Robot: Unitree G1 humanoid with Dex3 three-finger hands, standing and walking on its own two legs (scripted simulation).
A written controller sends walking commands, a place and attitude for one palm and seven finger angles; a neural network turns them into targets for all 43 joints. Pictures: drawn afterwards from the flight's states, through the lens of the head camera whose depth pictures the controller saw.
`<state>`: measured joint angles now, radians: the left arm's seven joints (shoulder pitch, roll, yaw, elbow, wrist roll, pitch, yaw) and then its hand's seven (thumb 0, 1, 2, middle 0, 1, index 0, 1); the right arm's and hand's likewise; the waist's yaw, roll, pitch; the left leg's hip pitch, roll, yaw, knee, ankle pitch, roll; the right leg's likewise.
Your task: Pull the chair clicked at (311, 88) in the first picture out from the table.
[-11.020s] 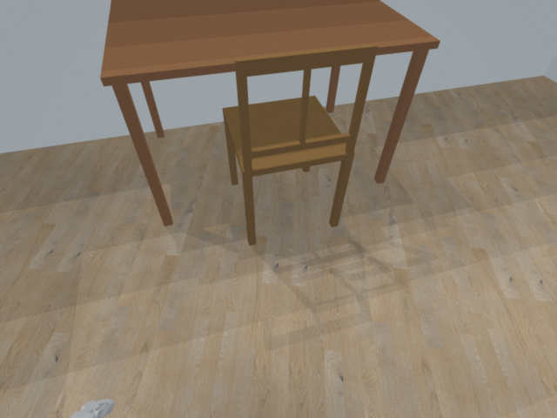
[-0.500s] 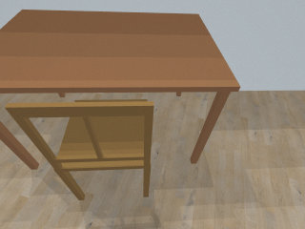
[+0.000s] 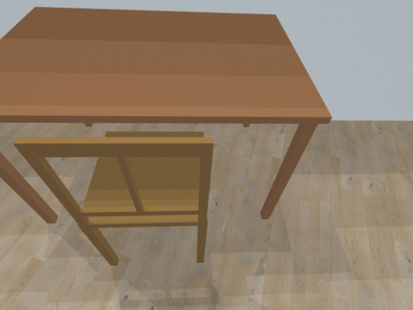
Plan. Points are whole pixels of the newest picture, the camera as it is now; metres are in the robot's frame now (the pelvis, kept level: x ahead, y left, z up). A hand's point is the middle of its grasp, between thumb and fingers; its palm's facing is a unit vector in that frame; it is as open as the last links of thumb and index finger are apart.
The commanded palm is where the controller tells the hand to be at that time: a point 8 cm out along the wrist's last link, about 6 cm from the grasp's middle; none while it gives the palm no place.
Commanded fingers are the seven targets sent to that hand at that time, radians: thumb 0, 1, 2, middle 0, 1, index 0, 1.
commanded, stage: raise the hand toward the chair's back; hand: left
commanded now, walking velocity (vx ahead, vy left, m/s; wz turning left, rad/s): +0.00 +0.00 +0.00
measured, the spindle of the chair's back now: (131, 185) +0.43 +0.23 -0.11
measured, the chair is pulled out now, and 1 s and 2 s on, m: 0.00 0.00 0.00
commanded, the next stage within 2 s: none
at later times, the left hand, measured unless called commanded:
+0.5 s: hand out of the picture +0.12 +0.17 -0.08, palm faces +0.14 -0.99 -0.01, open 9.4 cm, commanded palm +0.11 +0.23 -0.06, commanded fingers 0.00 0.36 0.67 -0.15 -0.22 -0.15 -0.22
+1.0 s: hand (111, 283) +0.17 +0.19 -0.04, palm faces +0.16 -0.98 -0.07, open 13.7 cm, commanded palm +0.14 +0.24 -0.05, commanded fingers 0.00 -0.22 0.42 -0.09 -0.12 -0.09 -0.12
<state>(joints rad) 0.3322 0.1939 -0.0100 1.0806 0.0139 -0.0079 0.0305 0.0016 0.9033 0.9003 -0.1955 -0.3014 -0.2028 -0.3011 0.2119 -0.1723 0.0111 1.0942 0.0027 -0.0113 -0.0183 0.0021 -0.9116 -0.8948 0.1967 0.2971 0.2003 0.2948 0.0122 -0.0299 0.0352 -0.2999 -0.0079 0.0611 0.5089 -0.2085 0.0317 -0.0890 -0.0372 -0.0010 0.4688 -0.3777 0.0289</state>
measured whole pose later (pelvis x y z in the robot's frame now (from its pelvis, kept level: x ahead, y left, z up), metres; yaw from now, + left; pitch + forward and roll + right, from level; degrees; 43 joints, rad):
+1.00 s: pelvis -0.05 -0.03 -0.09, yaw +0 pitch +15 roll -2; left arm 0.41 0.21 0.24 0.02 -0.27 -0.42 -0.19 0.00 0.00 0.52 -0.11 -0.16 -0.11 -0.16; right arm 0.25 -0.22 -0.03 0.66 0.00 -0.23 -0.07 0.01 -0.91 -0.89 0.20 0.30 0.20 0.30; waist -0.01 0.04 -0.15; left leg -1.01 0.06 -0.02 1.13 -0.39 -0.01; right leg -0.78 0.03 -0.07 1.14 -0.63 -0.02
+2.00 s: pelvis -0.06 +0.00 -0.08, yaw +1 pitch +13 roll -4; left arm 0.30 0.25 0.20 0.06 -0.24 -0.38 -0.16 -0.01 -0.50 0.30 -0.06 -0.08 -0.07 -0.08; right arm 0.23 -0.24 0.03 0.59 0.01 -0.21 -0.05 0.01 -0.91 -0.89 0.20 0.30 0.20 0.30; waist -0.03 0.05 -0.13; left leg -0.97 0.04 -0.04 1.10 -0.36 0.02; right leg -0.72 0.02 -0.08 1.08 -0.58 0.01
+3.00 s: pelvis -0.05 -0.01 -0.10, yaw +0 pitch +17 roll -4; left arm 0.10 0.24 0.22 0.24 -0.23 -0.39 -0.17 -0.01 -0.50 0.30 -0.06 -0.08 -0.07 -0.08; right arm 0.21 -0.23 0.02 0.60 0.00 -0.15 -0.04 0.01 -0.91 -0.89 0.20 0.30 0.20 0.30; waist -0.03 0.04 -0.16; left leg -1.08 0.06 -0.02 1.18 -0.40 0.01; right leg -0.84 0.02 -0.07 1.18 -0.63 0.00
